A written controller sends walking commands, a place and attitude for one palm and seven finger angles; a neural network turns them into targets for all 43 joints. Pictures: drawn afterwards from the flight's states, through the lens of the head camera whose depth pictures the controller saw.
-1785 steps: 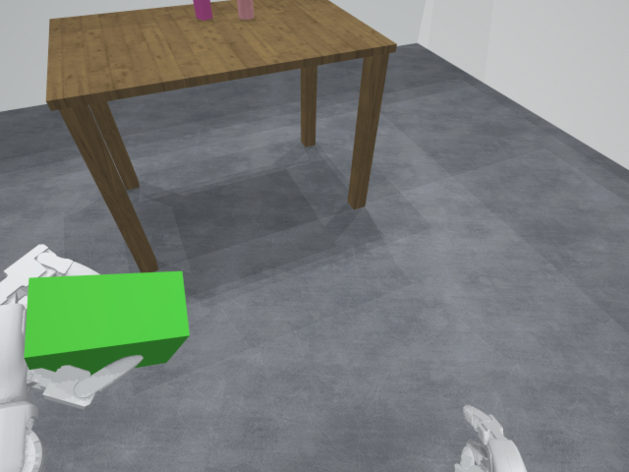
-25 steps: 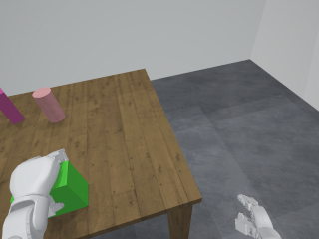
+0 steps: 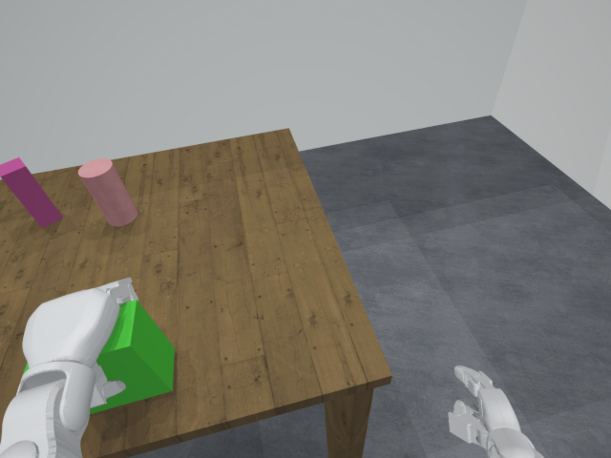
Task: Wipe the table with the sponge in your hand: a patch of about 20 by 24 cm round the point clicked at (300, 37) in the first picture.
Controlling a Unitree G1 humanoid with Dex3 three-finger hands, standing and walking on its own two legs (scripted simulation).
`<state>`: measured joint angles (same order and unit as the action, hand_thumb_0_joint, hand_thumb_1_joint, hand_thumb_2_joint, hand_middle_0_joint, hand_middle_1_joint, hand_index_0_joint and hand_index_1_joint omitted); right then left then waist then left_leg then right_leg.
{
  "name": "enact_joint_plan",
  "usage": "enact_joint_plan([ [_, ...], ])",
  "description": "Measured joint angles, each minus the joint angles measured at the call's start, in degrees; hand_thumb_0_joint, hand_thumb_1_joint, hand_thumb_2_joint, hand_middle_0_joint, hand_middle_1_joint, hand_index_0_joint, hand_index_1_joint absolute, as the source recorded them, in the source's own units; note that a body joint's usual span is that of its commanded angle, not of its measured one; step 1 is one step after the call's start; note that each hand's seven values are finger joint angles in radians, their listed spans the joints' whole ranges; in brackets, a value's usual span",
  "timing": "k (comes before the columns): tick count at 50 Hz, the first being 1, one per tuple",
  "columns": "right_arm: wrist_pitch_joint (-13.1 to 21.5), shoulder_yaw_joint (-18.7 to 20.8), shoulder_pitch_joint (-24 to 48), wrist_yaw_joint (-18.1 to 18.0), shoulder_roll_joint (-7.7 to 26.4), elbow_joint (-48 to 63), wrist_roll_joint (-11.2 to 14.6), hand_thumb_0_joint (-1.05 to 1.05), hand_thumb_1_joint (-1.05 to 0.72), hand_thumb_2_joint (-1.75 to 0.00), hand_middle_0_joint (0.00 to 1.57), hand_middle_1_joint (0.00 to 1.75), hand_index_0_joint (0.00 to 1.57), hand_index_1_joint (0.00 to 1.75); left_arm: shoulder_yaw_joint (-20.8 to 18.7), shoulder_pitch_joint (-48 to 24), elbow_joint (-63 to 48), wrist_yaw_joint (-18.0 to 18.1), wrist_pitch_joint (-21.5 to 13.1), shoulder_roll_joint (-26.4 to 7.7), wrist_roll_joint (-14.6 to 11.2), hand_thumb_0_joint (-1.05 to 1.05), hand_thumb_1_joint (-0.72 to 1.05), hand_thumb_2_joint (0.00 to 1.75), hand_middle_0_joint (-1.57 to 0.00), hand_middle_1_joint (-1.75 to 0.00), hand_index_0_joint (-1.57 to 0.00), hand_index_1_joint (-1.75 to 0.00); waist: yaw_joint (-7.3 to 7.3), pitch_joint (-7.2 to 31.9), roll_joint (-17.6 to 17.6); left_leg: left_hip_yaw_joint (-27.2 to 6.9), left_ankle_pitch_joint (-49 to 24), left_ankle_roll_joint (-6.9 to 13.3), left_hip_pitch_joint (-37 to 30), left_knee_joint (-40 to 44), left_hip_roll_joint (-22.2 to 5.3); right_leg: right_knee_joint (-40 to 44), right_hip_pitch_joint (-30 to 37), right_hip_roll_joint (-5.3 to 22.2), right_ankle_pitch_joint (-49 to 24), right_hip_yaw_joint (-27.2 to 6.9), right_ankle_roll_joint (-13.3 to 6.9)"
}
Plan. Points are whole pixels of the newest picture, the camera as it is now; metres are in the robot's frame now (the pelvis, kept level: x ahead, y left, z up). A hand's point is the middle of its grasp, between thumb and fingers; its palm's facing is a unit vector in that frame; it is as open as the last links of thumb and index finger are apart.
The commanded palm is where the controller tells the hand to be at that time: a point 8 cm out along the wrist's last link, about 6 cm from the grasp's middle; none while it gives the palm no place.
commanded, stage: lift the sponge slowly off the table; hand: left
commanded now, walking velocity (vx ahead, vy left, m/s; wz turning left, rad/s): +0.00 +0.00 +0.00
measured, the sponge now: (117, 366) +0.19 +0.29 +0.03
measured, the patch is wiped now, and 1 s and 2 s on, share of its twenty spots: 1.00 1.00 1.00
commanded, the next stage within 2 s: bring the sponge back beside the body in 1.40 s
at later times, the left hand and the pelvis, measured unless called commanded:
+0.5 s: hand (94, 331) +0.19 +0.28 +0.12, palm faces +0.05 -0.10 -0.99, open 10.0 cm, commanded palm +0.17 +0.28 +0.19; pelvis -0.01 -0.01 +0.00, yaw +0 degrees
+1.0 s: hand (84, 306) +0.21 +0.28 +0.15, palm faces +0.11 -0.07 -0.99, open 10.0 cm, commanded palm +0.17 +0.28 +0.23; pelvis -0.02 -0.01 +0.00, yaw +0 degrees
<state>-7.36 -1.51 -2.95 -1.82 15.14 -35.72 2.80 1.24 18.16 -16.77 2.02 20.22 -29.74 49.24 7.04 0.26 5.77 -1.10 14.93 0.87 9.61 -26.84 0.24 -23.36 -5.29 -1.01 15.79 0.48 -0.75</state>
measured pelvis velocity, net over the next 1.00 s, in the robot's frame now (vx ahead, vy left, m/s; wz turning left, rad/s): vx -0.02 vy -0.01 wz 0.01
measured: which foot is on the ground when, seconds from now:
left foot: down 0.00-1.00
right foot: down 0.00-1.00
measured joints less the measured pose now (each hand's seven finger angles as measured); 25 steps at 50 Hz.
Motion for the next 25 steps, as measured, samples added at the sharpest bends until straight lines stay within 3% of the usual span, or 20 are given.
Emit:
enact_joint_plan([
  [9,-0.1,-0.8,1.6,0.1,-0.3,-0.4,0.0,0.01,-0.91,-0.9,0.2,0.3,0.2,0.3,1.6,-3.7,-0.7,-0.8,1.7,0.4,0.4,-0.01,-0.5,1.07,-0.72,-1.37,-0.74,-1.35,0.12,-0.1,0.5,0.1,-1.3,-0.1,-0.8,1.7,0.1,0.7,0.3,0.1,-0.8,-0.1,-0.1],
  [17,-0.7,-1.3,2.3,0.1,0.2,0.3,0.3,0.01,-0.91,-0.9,0.2,0.3,0.21,0.3,-1.1,-3.7,-1.3,-3.1,4.0,-1.8,-1.2,-0.01,-0.5,1.07,-0.72,-1.36,-0.74,-1.34,-0.2,0.1,0.4,0.1,-1.5,-0.5,-0.6,1.7,-0.3,0.5,0.0,-0.3,-1.0,-0.2,-0.5],
  [25,0.3,-0.5,1.4,-1.1,1.4,0.4,0.2,0.01,-0.91,-0.9,0.2,0.3,0.2,0.3,-1.2,-4.0,-2.7,-4.4,2.1,-2.7,-1.6,-0.01,-0.5,1.07,-0.72,-1.36,-0.75,-1.34,0.34,-0.3,0.7,-0.6,-1.7,-0.6,-0.4,1.4,-0.3,0.5,0.1,-0.4,-1.1,0.5,-0.6],
])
